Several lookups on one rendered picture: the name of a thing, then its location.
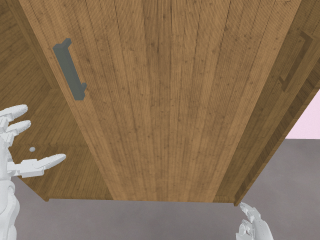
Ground handle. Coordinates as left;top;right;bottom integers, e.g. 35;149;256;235
281;35;320;93
52;38;87;101

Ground right robot hand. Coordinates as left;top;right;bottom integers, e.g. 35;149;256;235
236;202;274;240

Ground left robot hand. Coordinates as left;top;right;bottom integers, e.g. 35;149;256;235
0;104;66;181

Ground robot left forearm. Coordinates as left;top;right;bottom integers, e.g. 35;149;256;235
0;179;20;240

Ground wardrobe door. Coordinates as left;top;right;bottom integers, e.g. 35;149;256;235
215;0;320;197
19;0;302;203

